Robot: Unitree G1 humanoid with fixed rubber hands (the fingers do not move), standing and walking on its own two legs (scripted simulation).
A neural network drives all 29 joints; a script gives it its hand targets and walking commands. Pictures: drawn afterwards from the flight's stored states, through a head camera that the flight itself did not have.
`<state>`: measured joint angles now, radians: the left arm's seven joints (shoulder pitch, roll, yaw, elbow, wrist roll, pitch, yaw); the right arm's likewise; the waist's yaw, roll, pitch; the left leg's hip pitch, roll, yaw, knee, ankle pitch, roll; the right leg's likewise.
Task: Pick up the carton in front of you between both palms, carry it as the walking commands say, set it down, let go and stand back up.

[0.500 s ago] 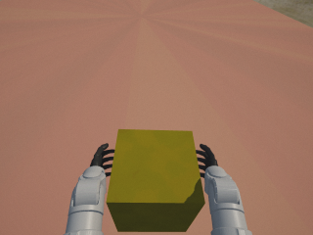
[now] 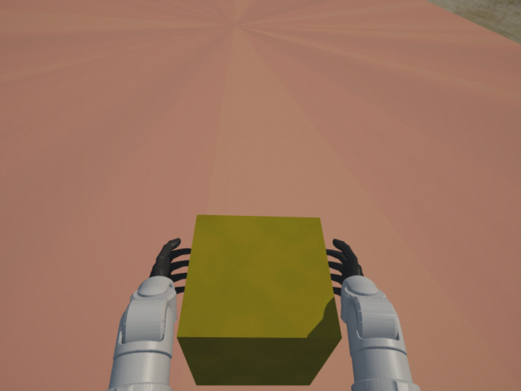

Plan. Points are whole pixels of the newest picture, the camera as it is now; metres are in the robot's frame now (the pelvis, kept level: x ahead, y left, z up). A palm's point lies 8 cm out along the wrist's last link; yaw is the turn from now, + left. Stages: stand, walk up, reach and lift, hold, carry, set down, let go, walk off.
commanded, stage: carry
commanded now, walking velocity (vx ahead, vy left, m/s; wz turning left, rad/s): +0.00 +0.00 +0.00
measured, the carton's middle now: (256, 304) +0.30 +0.00 -0.04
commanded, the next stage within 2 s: hold in 0.04 s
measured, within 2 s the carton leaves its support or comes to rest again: neither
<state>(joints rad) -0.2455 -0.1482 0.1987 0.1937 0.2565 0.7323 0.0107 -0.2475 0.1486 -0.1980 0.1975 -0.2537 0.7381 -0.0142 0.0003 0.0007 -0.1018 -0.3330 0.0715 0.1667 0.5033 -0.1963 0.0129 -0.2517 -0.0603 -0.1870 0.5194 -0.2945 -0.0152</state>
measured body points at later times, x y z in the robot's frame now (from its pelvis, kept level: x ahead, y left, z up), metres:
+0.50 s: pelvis -0.02 +0.02 +0.01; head -0.06 +0.03 +0.45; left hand +0.31 +0.13 +0.05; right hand +0.27 -0.17 +0.05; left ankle +0.04 +0.13 -0.74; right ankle -0.01 -0.10 -0.74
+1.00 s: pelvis +0.00 +0.02 +0.01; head -0.04 +0.04 +0.46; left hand +0.33 +0.13 +0.05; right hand +0.28 -0.17 +0.05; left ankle +0.04 +0.13 -0.74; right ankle -0.01 -0.10 -0.74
